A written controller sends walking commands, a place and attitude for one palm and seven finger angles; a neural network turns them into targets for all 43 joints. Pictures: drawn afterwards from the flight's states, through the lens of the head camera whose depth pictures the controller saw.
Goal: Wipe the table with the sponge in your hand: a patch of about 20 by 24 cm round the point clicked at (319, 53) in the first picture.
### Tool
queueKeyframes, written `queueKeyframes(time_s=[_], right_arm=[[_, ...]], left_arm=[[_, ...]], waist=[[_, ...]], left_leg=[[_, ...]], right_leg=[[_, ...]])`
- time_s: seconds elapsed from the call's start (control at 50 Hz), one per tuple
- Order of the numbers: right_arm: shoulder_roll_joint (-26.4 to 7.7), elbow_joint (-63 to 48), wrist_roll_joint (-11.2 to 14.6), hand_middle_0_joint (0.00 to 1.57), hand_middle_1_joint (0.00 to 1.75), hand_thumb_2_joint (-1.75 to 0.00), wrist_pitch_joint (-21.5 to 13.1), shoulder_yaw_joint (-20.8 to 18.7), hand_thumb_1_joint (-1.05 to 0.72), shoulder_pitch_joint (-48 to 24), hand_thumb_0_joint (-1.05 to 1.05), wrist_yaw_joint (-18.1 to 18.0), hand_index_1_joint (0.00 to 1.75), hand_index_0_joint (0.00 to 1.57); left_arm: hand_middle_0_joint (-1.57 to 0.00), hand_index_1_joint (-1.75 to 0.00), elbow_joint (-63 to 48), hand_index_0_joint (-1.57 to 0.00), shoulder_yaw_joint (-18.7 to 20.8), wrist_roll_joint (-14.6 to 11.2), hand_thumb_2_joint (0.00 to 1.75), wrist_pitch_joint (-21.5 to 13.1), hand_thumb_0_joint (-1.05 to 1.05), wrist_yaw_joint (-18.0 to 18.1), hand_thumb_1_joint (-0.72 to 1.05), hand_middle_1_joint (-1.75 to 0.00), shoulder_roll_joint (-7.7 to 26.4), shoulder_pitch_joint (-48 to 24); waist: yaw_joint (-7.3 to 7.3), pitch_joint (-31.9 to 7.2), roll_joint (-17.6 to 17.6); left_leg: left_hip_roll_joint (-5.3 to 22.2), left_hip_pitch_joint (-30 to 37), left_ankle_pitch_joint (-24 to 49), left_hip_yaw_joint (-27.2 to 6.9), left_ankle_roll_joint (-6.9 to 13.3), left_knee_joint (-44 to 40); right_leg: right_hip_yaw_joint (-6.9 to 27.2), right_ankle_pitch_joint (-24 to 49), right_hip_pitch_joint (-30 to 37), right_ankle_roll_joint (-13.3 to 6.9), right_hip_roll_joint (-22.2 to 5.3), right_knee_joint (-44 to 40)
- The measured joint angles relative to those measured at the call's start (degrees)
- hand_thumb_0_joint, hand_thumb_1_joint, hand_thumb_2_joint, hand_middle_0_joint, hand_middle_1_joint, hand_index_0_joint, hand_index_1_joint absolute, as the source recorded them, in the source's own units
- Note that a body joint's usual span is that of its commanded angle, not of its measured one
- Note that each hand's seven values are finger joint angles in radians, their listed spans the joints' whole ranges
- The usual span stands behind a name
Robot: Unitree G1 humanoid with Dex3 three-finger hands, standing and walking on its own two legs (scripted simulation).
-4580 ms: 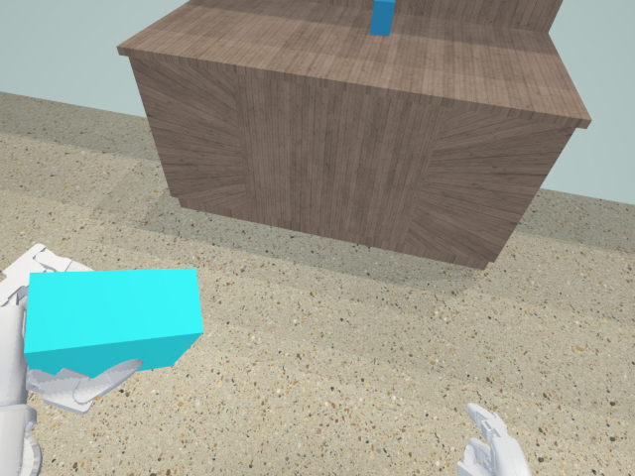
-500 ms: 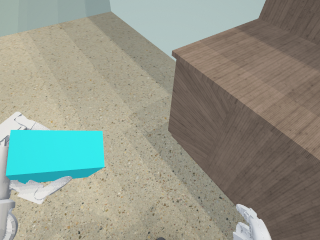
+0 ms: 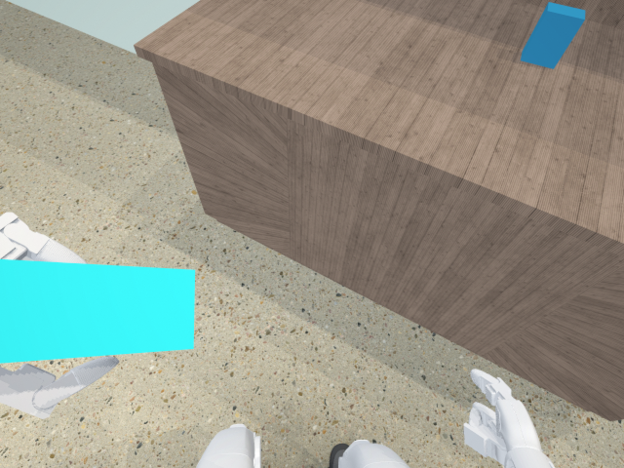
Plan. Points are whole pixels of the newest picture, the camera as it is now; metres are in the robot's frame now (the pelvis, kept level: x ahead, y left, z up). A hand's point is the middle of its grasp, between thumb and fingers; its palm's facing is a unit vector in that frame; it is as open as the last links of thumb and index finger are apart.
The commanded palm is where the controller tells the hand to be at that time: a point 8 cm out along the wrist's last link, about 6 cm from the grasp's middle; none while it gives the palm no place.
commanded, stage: turn to face it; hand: left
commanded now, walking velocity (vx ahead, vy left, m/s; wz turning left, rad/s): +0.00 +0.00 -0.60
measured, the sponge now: (117, 316) +0.24 +0.18 +0.14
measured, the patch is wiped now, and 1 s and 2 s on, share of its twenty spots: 0.00 0.00 0.00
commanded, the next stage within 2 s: take the last steps up to it in 1.44 s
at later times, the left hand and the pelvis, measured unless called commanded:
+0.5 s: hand (194, 355) +0.20 +0.10 +0.18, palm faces +0.11 -0.86 -0.51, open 10.6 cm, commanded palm +0.15 +0.17 +0.19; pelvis -0.09 -0.05 -0.01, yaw -17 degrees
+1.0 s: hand (275, 411) +0.16 +0.04 +0.18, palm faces -0.13 -0.89 -0.45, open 10.6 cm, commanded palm +0.14 +0.10 +0.19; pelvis -0.15 -0.05 +0.00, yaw -34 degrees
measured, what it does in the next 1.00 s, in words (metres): walks backwards, turning right: left foot, then right foot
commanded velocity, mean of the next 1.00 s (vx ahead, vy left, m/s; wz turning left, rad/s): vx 0.00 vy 0.00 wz -0.60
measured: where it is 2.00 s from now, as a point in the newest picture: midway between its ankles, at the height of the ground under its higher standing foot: outside the picture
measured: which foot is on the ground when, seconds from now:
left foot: up 0.00-0.08, down 0.10-0.44, up 0.46-0.90, down 0.92-1.00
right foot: down 0.00-0.12, up 0.14-0.40, down 0.42-0.94, up 0.96-1.00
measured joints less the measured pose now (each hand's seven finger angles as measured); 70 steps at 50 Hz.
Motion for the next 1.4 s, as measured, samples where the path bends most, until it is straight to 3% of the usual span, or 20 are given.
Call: queueKeyframes(time_s=[0.08, 0.12, 0.18, 0.24, 0.32, 0.4, 0.46, 0.5, 0.6, 0.66, 0.86, 0.94, 0.98, 1.04, 1.14, 1.18, 1.22, 1.26, 1.32, 1.4], right_arm=[[-1.7, -0.5, -0.1, 0.19, 0.30, -0.90, 0.2, -1.2, -0.91, 1.7, 0.01, -0.5, 0.30, 0.19], [-1.3, -0.1, -0.2, 0.19, 0.30, -0.90, 0.0, -1.3, -0.91, 2.3, 0.01, -1.0, 0.30, 0.19], [0.3, -0.1, -0.5, 0.19, 0.30, -0.90, -0.5, -0.7, -0.91, 3.3, 0.01, -1.5, 0.30, 0.19], [2.0, 0.3, -0.1, 0.19, 0.30, -0.90, -1.5, 0.3, -0.91, 4.3, 0.01, -0.8, 0.30, 0.19], [4.1, -0.1, 0.3, 0.20, 0.30, -0.90, -3.4, 2.3, -0.91, 5.0, 0.01, 0.2, 0.30, 0.20], [6.2, -1.5, -0.1, 0.20, 0.30, -0.90, -5.2, 4.1, -0.90, 4.9, 0.01, 0.8, 0.30, 0.20], [5.8, -1.5, 0.0, 0.20, 0.30, -0.90, -5.7, 4.0, -0.90, 4.0, 0.01, 1.3, 0.30, 0.20], [4.5, 0.4, -0.2, 0.20, 0.30, -0.90, -4.7, 3.6, -0.90, 2.7, 0.01, 1.0, 0.30, 0.20], [1.7, 1.8, -0.1, 0.20, 0.30, -0.90, -0.7, 1.6, -0.91, 1.6, 0.01, 0.0, 0.30, 0.20], [0.2, 1.8, 0.0, 0.20, 0.30, -0.90, 0.4, 0.4, -0.91, 2.2, 0.01, -0.7, 0.30, 0.20], [-1.8, -0.2, 0.2, 0.19, 0.30, -0.90, 1.2, -0.6, -0.91, 2.4, 0.01, -0.9, 0.30, 0.19], [-0.5, -1.9, -0.2, 0.19, 0.30, -0.90, 0.9, 0.1, -0.91, 1.7, 0.01, -0.5, 0.30, 0.19], [1.1, -2.5, -0.2, 0.19, 0.30, -0.90, 0.4, 0.6, -0.91, 1.4, 0.01, -0.6, 0.30, 0.19], [3.3, -2.7, -0.2, 0.19, 0.30, -0.90, -0.8, 1.5, -0.91, 2.4, 0.01, -0.3, 0.30, 0.20], [5.1, -1.7, 0.3, 0.20, 0.30, -0.90, -2.8, 3.4, -0.91, 4.4, 0.01, 0.8, 0.30, 0.20], [5.6, -1.3, 0.3, 0.20, 0.30, -0.90, -3.5, 4.1, -0.90, 4.9, 0.01, 1.0, 0.30, 0.20], [5.1, -0.4, 0.4, 0.20, 0.30, -0.90, -3.9, 4.1, -0.90, 4.4, 0.01, 1.1, 0.30, 0.20], [4.2, 1.3, 0.3, 0.20, 0.30, -0.90, -3.3, 3.7, -0.90, 3.0, 0.01, 0.9, 0.30, 0.20], [2.8, 2.3, 0.1, 0.20, 0.30, -0.90, -1.8, 2.7, -0.90, 1.0, 0.01, 0.5, 0.30, 0.20], [1.1, 1.3, -0.3, 0.20, 0.30, -0.90, -0.9, 1.0, -0.91, 0.7, 0.01, -0.2, 0.30, 0.20]], left_arm=[[-0.66, -1.37, -2.7, -0.67, 3.8, -0.3, 1.01, -0.8, -0.01, 0.6, -0.53, -1.38, 2.6, 2.5], [-0.66, -1.37, -1.5, -0.67, 4.7, -0.4, 1.01, -1.0, -0.01, 0.8, -0.53, -1.38, 2.7, 1.3], [-0.66, -1.37, 4.3, -0.67, 4.0, 0.6, 1.01, -1.0, -0.01, 1.1, -0.53, -1.38, 0.1, -1.9], [-0.66, -1.37, 9.9, -0.67, 1.2, 1.4, 1.01, 0.8, -0.01, 1.3, -0.53, -1.38, -4.0, -5.8], [-0.66, -1.37, 11.3, -0.67, -3.6, 1.7, 1.01, 2.5, -0.01, 1.8, -0.53, -1.38, -8.0, -9.0], [-0.66, -1.37, 9.0, -0.67, -4.9, 1.6, 1.01, 1.7, -0.01, 1.4, -0.53, -1.38, -5.6, -9.5], [-0.66, -1.37, 7.6, -0.67, -3.7, 1.4, 1.01, 0.6, -0.01, 1.0, -0.53, -1.38, -3.3, -9.4], [-0.66, -1.37, 7.4, -0.67, -3.3, 0.8, 1.01, 0.2, -0.01, 0.9, -0.53, -1.38, -2.9, -8.7], [-0.66, -1.37, 8.0, -0.67, -0.8, -0.5, 1.01, 0.3, -0.01, 0.7, -0.53, -1.38, -2.6, -2.5], [-0.66, -1.37, 9.3, -0.67, -0.8, -0.7, 1.01, 0.8, -0.01, 1.0, -0.53, -1.38, -2.3, -1.6], [-0.66, -1.38, 6.9, -0.67, -3.9, -0.3, 1.01, 1.7, -0.01, 1.6, -0.53, -1.38, -3.7, -4.6], [-0.66, -1.38, 5.3, -0.67, -3.4, 0.0, 1.01, 0.8, -0.01, 1.1, -0.53, -1.38, -2.5, -5.8], [-0.66, -1.38, 5.8, -0.67, -2.3, 0.6, 1.01, 0.4, -0.01, 0.8, -0.53, -1.38, -1.6, -6.3], [-0.66, -1.38, 7.5, -0.67, -1.1, 1.0, 1.01, 0.6, -0.01, 0.3, -0.53, -1.38, -1.5, -5.8], [-0.66, -1.38, 9.3, -0.67, -2.0, 0.9, 1.01, 1.8, -0.01, 1.0, -0.53, -1.38, -4.1, -6.5], [-0.66, -1.38, 9.8, -0.67, -2.4, 1.2, 1.01, 2.2, -0.01, 1.1, -0.53, -1.38, -3.9, -8.0], [-0.66, -1.38, 10.6, -0.67, -3.4, 1.8, 1.01, 2.2, -0.01, 0.9, -0.53, -1.38, -4.4, -10.6], [-0.66, -1.38, 10.6, -0.67, -4.3, 1.9, 1.01, 2.1, -0.01, 0.8, -0.53, -1.38, -4.7, -12.1], [-0.66, -1.38, 7.6, -0.67, -3.7, 0.9, 1.01, 1.5, -0.01, 0.6, -0.53, -1.38, -4.2, -8.8], [-0.66, -1.38, 2.5, -0.67, -0.6, 0.2, 1.01, 0.1, -0.01, 0.7, -0.53, -1.38, -0.9, -0.7]], waist=[[0.90, -2.5, -0.4], [1.88, -3.4, -2.0], [3.52, -5.0, -1.7], [4.40, -5.9, 0.8], [5.27, -5.4, 3.1], [5.00, -3.9, 3.5], [4.06, -1.8, 5.2], [3.33, -1.0, 5.6], [2.09, -1.7, 4.4], [1.60, -2.9, 3.8], [3.75, -6.8, -0.5], [3.72, -7.3, -2.0], [4.52, -6.4, -2.9], [5.21, -6.5, -1.1], [6.44, -5.4, 3.2], [6.13, -4.3, 3.8], [4.97, -2.2, 5.7], [3.36, -0.5, 5.4], [1.70, 0.8, 3.0], [-0.18, -0.1, 0.9]], left_leg=[[-1.5, 5.0, 5.5, 0.3, 0.6, -15.3], [-2.3, 7.2, 12.3, 2.1, 3.1, -19.6], [-0.8, 8.3, 12.2, 4.5, 5.0, -19.3], [1.7, 9.6, 12.9, 5.2, 4.5, -20.9], [4.6, 9.9, 14.9, 6.6, 3.3, -22.5], [7.2, 7.7, 15.8, 8.1, 1.4, -20.9], [9.0, 3.9, 10.0, 6.4, 0.6, -14.3], [5.7, 0.1, 2.3, 1.8, 0.5, -4.1], [-0.4, -4.1, 4.8, -1.2, -0.7, 10.1], [-1.6, -2.8, 6.0, -1.0, -0.6, 6.9], [-4.3, 8.2, 2.9, -2.1, 2.0, -15.8], [-4.1, 13.3, 11.2, -1.0, 3.7, -27.4], [-3.8, 13.6, 12.5, 0.9, 3.5, -26.6], [-1.6, 14.3, 10.8, 2.7, 3.0, -25.5], [3.4, 14.7, 9.3, 5.3, 1.0, -23.1], [5.2, 13.6, 8.0, 5.7, -0.1, -20.1], [7.7, 11.2, 6.8, 4.1, -0.1, -15.1], [5.3, 6.6, 0.7, 0.3, 0.7, -5.4], [0.7, 1.7, -0.5, -1.7, 1.1, 5.7], [-1.8, 1.9, 1.4, -1.1, 1.5, -0.4]], right_leg=[[2.0, 0.9, -1.6, 0.4, 1.8, 0.7], [3.6, -1.3, -2.9, 0.7, 1.6, 3.9], [1.8, -13.0, -7.6, 2.5, 1.5, 20.9], [-1.6, -13.1, -8.6, 3.9, -0.2, 30.1], [-3.8, -13.2, -3.8, 4.8, -2.8, 22.4], [-5.5, -13.7, 2.7, 4.6, -3.5, 10.0], [-6.4, -7.3, 4.0, 1.2, -1.7, 5.8], [-5.7, -7.1, 2.7, -1.2, -1.1, 6.5], [-1.4, -2.4, 2.7, -2.7, 0.9, 0.5], [-0.1, 0.2, 3.3, -3.3, 2.0, -3.0], [4.8, 5.8, 0.6, -4.1, 5.6, -6.9], [6.2, 5.1, -2.6, -2.9, 6.9, -3.7], [5.4, -4.2, -5.9, -0.4, 6.4, 6.3], [1.4, -10.1, -9.1, 2.4, 3.9, 21.6], [-2.4, -10.5, -2.3, 4.0, -1.2, 12.0], [-3.4, -7.1, 1.9, 4.1, -2.1, 5.0], [-4.9, -4.1, 2.9, 1.5, -0.4, 3.4], [-5.0, -4.3, 1.4, -0.8, -0.2, 4.8], [-2.6, -2.3, -0.1, -1.8, 0.0, 3.1], [-0.2, 1.2, -1.1, -2.4, 1.1, -0.6]])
